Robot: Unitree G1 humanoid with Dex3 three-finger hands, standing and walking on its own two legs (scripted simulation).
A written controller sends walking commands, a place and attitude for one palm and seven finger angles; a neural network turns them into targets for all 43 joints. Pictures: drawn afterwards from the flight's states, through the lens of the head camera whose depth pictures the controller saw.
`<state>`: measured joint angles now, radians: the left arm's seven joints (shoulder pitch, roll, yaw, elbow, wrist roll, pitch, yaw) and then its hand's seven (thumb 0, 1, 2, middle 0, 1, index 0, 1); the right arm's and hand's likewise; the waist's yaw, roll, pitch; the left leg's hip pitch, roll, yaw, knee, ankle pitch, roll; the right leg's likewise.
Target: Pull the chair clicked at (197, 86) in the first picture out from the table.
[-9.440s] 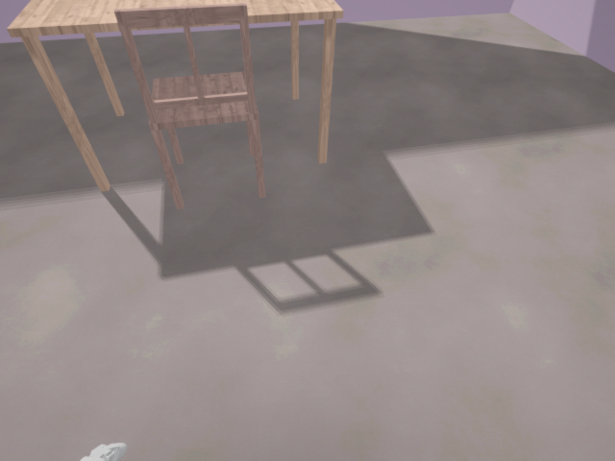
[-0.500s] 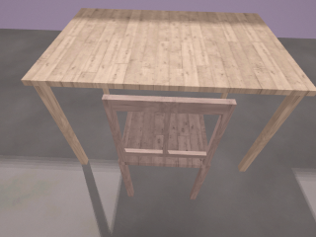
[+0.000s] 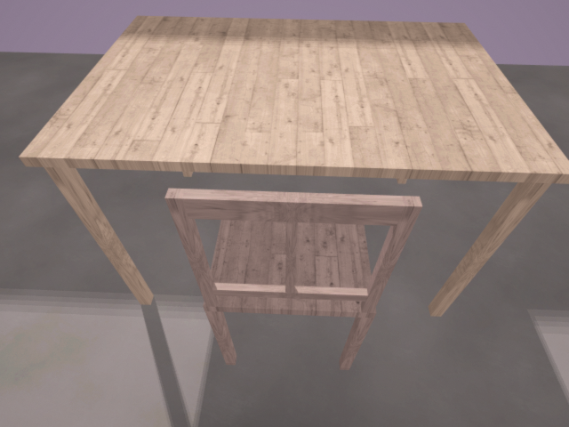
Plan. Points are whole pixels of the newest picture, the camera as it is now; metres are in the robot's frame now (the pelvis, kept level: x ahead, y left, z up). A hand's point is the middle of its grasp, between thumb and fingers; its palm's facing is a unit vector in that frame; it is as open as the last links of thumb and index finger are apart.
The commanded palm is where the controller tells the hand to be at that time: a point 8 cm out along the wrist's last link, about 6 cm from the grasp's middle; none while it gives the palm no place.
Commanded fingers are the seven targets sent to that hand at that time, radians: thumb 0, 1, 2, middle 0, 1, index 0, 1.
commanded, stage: look again from close up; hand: left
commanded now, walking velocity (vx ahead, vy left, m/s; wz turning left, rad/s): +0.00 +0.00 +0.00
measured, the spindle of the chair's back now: (290, 258) +0.44 +0.02 -0.10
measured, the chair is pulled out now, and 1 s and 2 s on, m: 0.00 0.00 0.00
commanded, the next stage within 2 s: raise the hand toward the chair's back in 0.74 s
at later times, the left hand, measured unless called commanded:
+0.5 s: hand out of the picture +0.01 +0.15 -0.17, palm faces +0.04 -0.98 -0.20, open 7.4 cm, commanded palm none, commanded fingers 0.00 0.90 0.90 -0.20 -0.30 -0.20 -0.30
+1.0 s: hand out of the picture +0.13 +0.19 -0.07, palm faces +0.27 -0.94 -0.21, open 7.5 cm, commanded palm +0.10 +0.21 -0.07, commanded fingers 0.00 0.69 0.81 -0.18 -0.27 -0.18 -0.27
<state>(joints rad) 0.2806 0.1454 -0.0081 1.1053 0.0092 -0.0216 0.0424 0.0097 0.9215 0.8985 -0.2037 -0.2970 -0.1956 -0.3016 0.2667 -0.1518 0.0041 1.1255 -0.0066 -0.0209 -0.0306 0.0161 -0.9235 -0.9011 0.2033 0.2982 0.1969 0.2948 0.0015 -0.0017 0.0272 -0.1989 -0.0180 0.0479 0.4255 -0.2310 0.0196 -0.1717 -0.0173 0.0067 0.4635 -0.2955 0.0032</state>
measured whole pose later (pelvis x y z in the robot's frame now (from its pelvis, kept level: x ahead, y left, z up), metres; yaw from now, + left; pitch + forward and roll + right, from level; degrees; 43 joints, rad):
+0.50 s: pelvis +0.02 -0.02 +0.00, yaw +0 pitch -1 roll +1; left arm 0.29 0.15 -0.01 1.11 0.01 -0.03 0.04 0.00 0.91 0.90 -0.20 -0.30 -0.20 -0.30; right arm 0.24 -0.16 0.01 1.14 -0.01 -0.02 -0.04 0.01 -0.92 -0.90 0.20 0.30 0.20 0.29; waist 0.01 0.00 0.02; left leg -0.13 0.00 0.04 0.38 -0.24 0.00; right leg -0.10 0.00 0.00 0.41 -0.30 -0.02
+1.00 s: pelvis -0.01 -0.01 -0.01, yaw +2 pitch +0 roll +0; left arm 0.42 0.19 0.02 0.34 -0.14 -0.08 0.10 0.04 0.91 0.88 -0.20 -0.29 -0.19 -0.29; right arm 0.31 -0.23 0.01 0.91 0.02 -0.23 -0.08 0.02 -0.92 -0.90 0.21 0.30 0.20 0.29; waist 0.00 0.04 0.02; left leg -0.26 0.00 0.01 0.51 -0.25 0.00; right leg -0.20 0.00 -0.04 0.52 -0.31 -0.02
